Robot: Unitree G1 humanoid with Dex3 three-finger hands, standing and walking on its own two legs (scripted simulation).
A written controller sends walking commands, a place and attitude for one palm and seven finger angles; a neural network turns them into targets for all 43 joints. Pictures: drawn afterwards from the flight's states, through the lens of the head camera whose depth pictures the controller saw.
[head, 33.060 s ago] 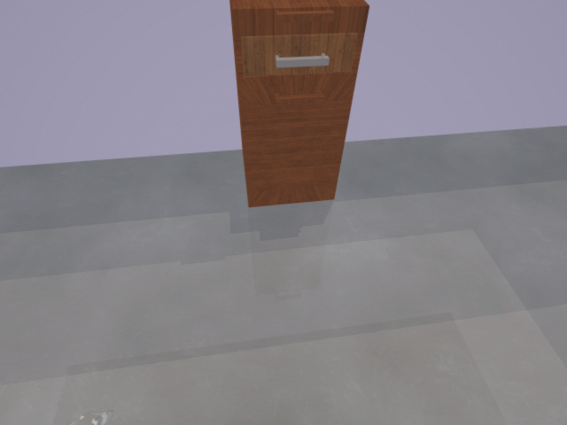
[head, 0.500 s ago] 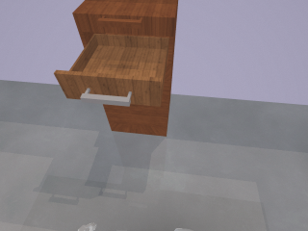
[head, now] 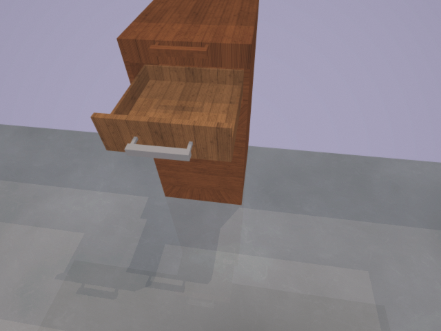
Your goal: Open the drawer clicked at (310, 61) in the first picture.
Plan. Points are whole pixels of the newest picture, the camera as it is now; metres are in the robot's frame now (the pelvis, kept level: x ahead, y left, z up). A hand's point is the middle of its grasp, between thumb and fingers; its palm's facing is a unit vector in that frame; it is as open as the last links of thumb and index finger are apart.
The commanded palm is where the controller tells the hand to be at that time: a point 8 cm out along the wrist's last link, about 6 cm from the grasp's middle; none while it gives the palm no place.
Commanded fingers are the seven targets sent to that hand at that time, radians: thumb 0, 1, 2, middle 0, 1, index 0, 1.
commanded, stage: let the arm hang, fingers relaxed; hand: left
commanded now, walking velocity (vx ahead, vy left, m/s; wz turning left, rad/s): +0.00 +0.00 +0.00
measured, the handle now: (160, 147) +0.57 +0.20 -0.04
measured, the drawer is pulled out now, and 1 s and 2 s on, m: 0.30 0.30 0.30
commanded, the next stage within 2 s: look to check the result in 0.32 s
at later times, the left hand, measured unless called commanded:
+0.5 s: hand out of the picture +0.00 +0.17 -0.17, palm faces +0.03 -0.98 -0.19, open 7.3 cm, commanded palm none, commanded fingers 0.00 0.90 0.90 -0.20 -0.30 -0.20 -0.30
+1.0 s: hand out of the picture +0.02 +0.18 -0.17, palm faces +0.02 -0.98 -0.20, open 7.3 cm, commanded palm none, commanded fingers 0.00 0.90 0.90 -0.20 -0.30 -0.20 -0.30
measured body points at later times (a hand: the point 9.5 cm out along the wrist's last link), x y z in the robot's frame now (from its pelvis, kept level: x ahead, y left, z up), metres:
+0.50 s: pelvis +0.01 +0.01 +0.00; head +0.02 +0.00 +0.45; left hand +0.00 +0.23 -0.16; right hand -0.05 -0.18 -0.17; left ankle +0.00 +0.12 -0.74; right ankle +0.05 -0.07 -0.74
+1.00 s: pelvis +0.03 +0.01 +0.00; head +0.05 +0.00 +0.45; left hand +0.03 +0.23 -0.16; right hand +0.00 -0.19 -0.17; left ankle +0.00 +0.12 -0.74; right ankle +0.05 -0.07 -0.74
